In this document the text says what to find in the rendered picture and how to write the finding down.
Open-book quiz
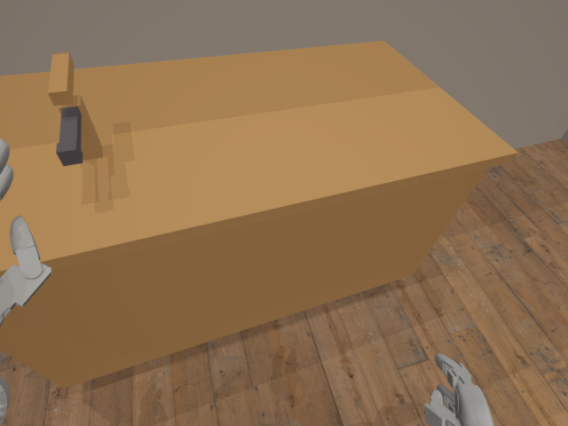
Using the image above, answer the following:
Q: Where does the robot left hand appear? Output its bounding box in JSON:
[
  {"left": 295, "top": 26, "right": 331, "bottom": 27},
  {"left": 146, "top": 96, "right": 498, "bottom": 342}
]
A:
[{"left": 0, "top": 139, "right": 51, "bottom": 327}]

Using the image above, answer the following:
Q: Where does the robot right hand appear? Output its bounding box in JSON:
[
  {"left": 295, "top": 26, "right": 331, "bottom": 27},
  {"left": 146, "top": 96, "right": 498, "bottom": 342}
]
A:
[{"left": 424, "top": 353, "right": 494, "bottom": 426}]

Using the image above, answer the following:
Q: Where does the counter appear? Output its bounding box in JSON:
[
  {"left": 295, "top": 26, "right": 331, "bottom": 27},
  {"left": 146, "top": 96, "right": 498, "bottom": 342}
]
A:
[{"left": 0, "top": 41, "right": 518, "bottom": 389}]

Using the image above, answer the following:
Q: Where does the tap lever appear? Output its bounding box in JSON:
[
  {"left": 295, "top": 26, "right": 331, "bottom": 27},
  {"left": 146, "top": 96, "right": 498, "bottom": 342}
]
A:
[{"left": 56, "top": 106, "right": 83, "bottom": 166}]

